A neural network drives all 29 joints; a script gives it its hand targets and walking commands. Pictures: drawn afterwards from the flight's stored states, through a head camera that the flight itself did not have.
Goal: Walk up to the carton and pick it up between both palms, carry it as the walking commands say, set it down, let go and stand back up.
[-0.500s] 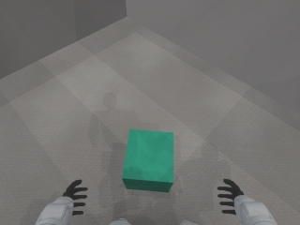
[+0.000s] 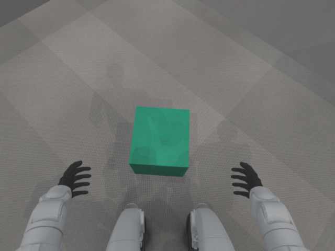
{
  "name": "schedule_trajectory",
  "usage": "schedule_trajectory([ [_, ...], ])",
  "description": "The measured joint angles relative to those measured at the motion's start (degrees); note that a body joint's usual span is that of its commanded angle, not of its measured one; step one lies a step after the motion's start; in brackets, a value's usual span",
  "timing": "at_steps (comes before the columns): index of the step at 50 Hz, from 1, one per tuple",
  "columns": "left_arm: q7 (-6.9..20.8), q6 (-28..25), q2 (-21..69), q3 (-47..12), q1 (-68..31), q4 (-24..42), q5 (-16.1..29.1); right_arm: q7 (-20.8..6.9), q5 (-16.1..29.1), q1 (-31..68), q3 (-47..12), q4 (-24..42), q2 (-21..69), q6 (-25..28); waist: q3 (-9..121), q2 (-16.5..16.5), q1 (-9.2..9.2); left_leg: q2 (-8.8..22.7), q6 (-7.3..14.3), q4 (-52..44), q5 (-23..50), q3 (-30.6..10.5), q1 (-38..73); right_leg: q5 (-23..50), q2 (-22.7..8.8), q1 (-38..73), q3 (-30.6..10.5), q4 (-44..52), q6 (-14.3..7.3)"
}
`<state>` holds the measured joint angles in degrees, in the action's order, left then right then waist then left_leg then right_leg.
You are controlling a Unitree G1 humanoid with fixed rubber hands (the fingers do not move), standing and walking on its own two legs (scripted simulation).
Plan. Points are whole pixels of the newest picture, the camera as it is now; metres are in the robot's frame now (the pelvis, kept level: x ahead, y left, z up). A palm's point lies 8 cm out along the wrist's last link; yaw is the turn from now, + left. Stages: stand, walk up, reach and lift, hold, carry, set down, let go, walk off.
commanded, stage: reach and lift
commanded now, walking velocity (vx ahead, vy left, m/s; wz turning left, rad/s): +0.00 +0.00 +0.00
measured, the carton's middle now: (160, 143) +0.53 +0.01 -0.58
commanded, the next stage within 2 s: none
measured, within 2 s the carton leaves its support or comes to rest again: neither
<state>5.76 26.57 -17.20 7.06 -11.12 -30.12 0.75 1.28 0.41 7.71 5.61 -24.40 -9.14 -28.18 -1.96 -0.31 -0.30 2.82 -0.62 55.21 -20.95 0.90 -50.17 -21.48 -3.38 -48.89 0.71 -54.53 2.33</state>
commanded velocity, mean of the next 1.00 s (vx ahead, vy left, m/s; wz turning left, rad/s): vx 0.00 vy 0.00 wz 0.00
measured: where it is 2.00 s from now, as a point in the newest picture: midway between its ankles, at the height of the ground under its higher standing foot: (166, 243)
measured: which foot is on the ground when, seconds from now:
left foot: down 0.00-1.00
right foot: down 0.00-1.00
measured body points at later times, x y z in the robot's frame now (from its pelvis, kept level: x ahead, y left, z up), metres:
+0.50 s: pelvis -0.03 +0.01 -0.03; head +0.21 +0.02 +0.34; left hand +0.42 +0.25 -0.14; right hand +0.39 -0.21 -0.14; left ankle +0.05 +0.13 -0.68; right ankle +0.05 -0.15 -0.68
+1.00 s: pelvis -0.02 +0.01 -0.06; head +0.30 +0.02 +0.25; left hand +0.54 +0.24 -0.16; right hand +0.51 -0.21 -0.16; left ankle +0.05 +0.13 -0.68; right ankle +0.05 -0.15 -0.68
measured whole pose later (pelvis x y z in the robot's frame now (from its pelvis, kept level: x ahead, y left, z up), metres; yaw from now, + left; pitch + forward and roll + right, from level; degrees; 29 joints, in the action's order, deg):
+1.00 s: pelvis -0.02 +0.01 -0.06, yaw -1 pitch +47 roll -2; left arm 7.9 11.2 -26.5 17.8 -73.2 -56.4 -0.2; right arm 2.8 0.3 65.8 21.5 -44.6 -13.8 -12.6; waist 1.4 0.3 -1.9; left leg 2.5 0.0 61.4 -16.5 -0.3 -91.8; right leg -16.9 -3.3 -89.6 1.0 -59.9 2.8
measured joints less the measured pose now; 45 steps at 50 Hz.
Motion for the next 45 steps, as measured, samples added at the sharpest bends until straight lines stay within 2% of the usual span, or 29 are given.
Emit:
schedule_trajectory([
  [12,-0.08,0.02,-2.51,1.48,-20.22,-8.95,2.11,2.03,1.04,20.37,4.64,-9.02,-0.87,0.34,-2.29,-0.25,-0.50,-0.27,0.27,4.36,1.28,-0.27,-9.68,1.20,-0.21,-9.53,-0.22,-4.35,0.24],
  [23,-0.56,-5.54,-4.61,3.54,-35.67,-17.09,2.62,3.33,2.07,34.37,8.19,-15.68,-1.91,6.29,-1.16,0.16,-1.25,-0.40,0.62,5.14,3.20,-0.74,-20.73,3.28,-0.22,-20.03,0.08,-4.46,0.46],
  [34,-0.17,-11.92,-6.69,5.17,-48.04,-23.28,2.56,2.60,2.98,44.21,10.81,-19.43,-4.23,13.23,2.50,0.52,-1.71,-0.48,0.77,6.77,3.36,-1.25,-31.85,3.54,-0.22,-30.72,0.40,-5.61,0.64],
  [45,1.39,-14.78,-8.76,9.39,-59.25,-26.20,-0.03,1.73,1.64,54.93,14.12,-20.63,-5.29,15.58,3.18,0.27,-1.64,-0.23,0.74,7.08,3.81,-0.99,-39.61,4.01,0.08,-38.83,0.00,-6.21,0.62],
])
